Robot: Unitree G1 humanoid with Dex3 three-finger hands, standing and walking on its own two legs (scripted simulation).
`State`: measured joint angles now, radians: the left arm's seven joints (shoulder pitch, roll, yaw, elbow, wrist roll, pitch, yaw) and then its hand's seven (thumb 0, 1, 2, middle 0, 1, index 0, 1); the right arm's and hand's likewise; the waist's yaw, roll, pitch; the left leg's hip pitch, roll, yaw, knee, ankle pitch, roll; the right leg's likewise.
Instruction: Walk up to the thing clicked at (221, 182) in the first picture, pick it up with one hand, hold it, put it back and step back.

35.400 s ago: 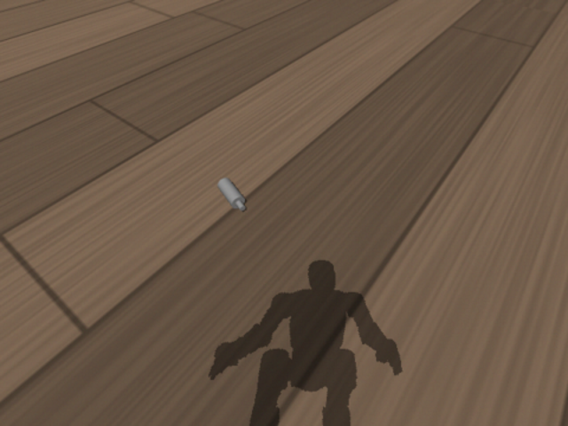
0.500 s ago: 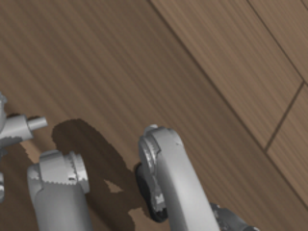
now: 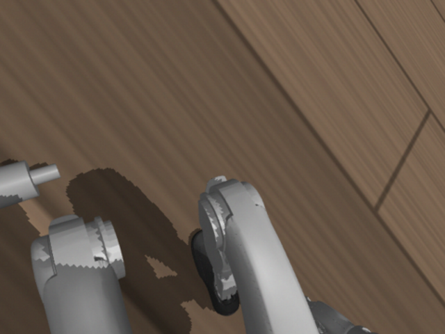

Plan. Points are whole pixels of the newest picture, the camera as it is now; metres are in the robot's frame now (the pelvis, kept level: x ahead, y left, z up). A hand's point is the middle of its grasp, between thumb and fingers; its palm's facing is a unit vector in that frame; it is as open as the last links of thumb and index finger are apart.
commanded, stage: close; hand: left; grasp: from above
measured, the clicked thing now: out of the picture +0.39 +0.28 -0.26
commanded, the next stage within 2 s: settle in 1.76 s
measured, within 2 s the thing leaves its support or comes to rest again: neither
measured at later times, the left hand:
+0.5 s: hand out of the picture +0.39 +0.31 -0.25, palm faces -0.42 -0.22 -0.88, open 12.5 cm
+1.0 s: hand out of the picture +0.38 +0.30 -0.25, palm faces -0.39 -0.16 -0.91, open 10.6 cm
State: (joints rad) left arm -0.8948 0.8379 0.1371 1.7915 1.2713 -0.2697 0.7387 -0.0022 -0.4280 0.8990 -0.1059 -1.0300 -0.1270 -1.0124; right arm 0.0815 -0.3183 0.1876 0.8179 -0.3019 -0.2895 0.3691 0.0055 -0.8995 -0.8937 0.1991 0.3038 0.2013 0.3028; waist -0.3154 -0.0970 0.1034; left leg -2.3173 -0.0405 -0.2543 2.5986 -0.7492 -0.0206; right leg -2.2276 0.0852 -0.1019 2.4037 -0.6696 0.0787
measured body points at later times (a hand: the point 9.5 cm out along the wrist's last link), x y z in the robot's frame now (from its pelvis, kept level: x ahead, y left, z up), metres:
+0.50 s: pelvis +0.00 +0.00 +0.00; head +0.25 +0.13 +0.35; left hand +0.41 +0.32 -0.20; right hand +0.06 -0.26 -0.05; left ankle +0.06 +0.12 -0.26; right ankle +0.12 -0.14 -0.26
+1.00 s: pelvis -0.01 +0.00 +0.01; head +0.24 +0.14 +0.36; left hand +0.40 +0.30 -0.20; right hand +0.06 -0.27 -0.04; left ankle +0.06 +0.12 -0.26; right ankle +0.12 -0.14 -0.26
